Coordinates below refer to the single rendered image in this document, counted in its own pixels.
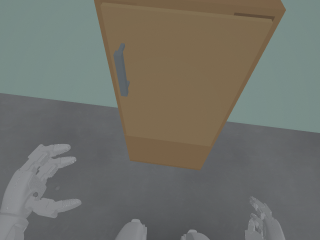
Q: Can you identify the left robot shin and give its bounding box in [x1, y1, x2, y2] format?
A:
[131, 219, 141, 223]

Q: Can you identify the robot left forearm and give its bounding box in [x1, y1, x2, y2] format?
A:
[0, 212, 29, 240]

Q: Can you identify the left robot hand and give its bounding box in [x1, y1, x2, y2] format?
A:
[0, 144, 82, 218]

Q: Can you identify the robot shin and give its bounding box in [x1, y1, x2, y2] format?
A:
[131, 219, 141, 223]
[187, 229, 197, 233]

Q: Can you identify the cupboard door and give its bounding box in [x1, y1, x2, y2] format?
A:
[100, 2, 273, 147]

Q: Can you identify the right robot shin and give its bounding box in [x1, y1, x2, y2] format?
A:
[187, 229, 197, 233]

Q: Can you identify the right robot hand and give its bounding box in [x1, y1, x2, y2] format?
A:
[245, 196, 286, 240]

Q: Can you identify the handle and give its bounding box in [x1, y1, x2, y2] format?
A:
[113, 43, 130, 97]

